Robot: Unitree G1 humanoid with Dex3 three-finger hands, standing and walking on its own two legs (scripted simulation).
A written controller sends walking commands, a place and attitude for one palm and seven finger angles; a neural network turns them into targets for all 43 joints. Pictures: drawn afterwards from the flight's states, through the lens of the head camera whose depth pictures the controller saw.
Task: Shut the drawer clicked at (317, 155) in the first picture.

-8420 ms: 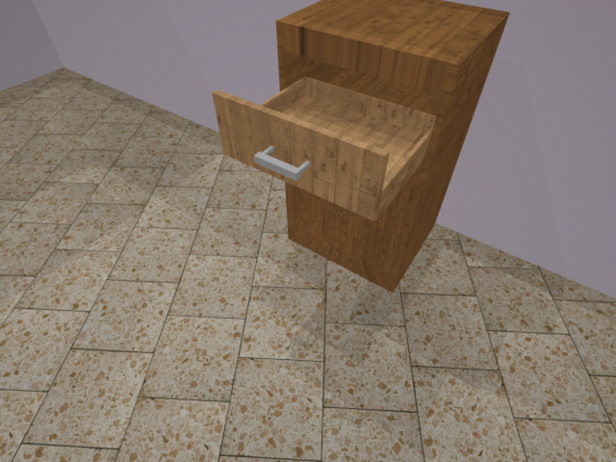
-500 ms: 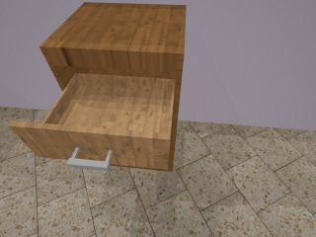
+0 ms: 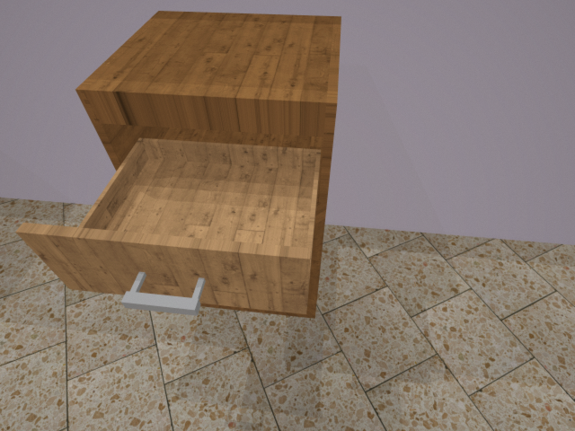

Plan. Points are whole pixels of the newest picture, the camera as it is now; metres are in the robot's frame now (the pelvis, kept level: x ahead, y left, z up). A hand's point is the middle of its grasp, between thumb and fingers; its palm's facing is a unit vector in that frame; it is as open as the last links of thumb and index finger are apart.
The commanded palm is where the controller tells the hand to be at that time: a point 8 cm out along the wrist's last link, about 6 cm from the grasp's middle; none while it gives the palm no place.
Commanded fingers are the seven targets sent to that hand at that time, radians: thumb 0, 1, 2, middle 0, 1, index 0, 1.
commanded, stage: come to a stop and stand still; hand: left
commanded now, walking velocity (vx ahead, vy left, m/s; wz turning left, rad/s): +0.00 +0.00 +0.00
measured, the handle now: (166, 292) +0.33 +0.23 -0.04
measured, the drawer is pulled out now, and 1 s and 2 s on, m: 0.30 0.30 0.30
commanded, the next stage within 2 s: look again from close up in 0.54 s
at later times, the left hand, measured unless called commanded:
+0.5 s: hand out of the picture +0.00 +0.16 -0.16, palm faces -0.01 -0.98 -0.21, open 7.4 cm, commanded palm none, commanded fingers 0.00 0.90 0.90 -0.20 -0.30 -0.20 -0.30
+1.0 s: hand out of the picture -0.01 +0.14 -0.17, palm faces +0.01 -0.98 -0.19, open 7.4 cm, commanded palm none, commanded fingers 0.00 0.90 0.90 -0.20 -0.30 -0.20 -0.30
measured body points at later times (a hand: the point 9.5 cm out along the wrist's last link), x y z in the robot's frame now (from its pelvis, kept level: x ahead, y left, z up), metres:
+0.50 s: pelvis +0.00 -0.01 +0.01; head +0.01 -0.03 +0.46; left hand +0.01 +0.21 -0.15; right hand -0.02 -0.23 -0.16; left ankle -0.02 +0.10 -0.73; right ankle -0.02 -0.13 -0.73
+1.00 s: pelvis +0.00 -0.02 +0.01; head +0.02 -0.03 +0.46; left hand -0.01 +0.19 -0.15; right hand -0.01 -0.24 -0.16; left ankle -0.02 +0.10 -0.73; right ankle -0.02 -0.13 -0.73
